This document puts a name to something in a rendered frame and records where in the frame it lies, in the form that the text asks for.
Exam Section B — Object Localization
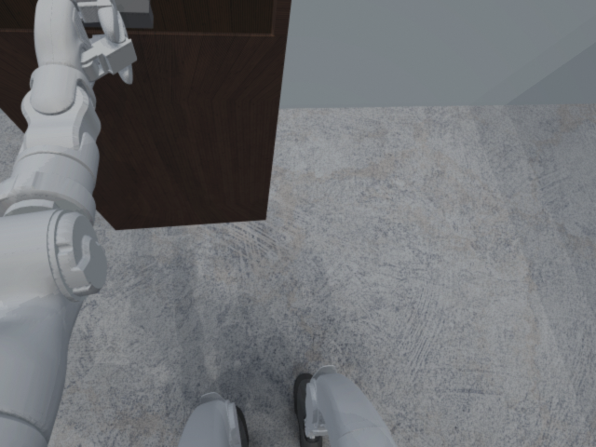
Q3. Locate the right robot shin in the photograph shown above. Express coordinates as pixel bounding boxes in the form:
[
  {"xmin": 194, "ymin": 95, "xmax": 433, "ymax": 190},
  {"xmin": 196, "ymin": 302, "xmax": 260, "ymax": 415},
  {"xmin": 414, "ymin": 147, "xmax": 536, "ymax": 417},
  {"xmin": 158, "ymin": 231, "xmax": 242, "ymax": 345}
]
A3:
[{"xmin": 305, "ymin": 365, "xmax": 337, "ymax": 438}]

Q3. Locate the left robot hand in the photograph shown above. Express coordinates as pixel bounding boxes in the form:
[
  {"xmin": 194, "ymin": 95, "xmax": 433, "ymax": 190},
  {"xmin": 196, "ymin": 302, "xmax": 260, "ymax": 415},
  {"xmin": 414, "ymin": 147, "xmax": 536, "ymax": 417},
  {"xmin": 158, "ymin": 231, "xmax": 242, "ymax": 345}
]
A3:
[{"xmin": 34, "ymin": 0, "xmax": 137, "ymax": 88}]

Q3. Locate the drawer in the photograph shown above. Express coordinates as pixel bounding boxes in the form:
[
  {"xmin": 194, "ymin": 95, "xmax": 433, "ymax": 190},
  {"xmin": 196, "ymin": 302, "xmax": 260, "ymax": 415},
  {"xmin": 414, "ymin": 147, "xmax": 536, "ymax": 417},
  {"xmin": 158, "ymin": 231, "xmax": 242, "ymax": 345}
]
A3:
[{"xmin": 0, "ymin": 0, "xmax": 274, "ymax": 34}]

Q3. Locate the left robot forearm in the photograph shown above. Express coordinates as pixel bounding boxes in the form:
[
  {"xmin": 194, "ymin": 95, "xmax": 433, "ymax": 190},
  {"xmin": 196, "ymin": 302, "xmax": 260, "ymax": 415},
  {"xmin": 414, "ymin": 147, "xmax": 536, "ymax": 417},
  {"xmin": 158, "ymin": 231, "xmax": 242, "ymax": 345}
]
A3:
[{"xmin": 0, "ymin": 64, "xmax": 101, "ymax": 226}]

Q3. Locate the cabinet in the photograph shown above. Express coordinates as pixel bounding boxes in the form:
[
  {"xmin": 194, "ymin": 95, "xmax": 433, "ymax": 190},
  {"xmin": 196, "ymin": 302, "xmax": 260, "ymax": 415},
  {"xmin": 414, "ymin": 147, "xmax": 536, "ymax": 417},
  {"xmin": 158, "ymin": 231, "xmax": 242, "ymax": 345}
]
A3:
[{"xmin": 0, "ymin": 0, "xmax": 291, "ymax": 230}]

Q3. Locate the handle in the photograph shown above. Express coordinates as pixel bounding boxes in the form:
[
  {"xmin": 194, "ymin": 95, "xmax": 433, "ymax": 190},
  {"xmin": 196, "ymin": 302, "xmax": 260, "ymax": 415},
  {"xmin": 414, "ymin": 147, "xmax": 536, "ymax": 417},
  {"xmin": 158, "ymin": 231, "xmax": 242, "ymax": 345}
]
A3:
[{"xmin": 82, "ymin": 0, "xmax": 154, "ymax": 29}]

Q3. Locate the robot right thigh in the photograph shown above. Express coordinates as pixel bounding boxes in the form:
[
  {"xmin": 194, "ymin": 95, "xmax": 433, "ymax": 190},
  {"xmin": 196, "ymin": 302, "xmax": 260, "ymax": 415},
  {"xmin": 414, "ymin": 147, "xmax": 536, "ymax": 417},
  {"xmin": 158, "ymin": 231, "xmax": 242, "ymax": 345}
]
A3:
[{"xmin": 306, "ymin": 373, "xmax": 398, "ymax": 447}]

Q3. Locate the robot left upper arm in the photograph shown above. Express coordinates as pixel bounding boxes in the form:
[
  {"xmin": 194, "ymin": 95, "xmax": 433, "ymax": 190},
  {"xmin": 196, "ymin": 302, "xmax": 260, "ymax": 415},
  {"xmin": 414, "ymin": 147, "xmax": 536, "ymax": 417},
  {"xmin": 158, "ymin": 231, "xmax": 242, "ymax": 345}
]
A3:
[{"xmin": 0, "ymin": 209, "xmax": 107, "ymax": 447}]

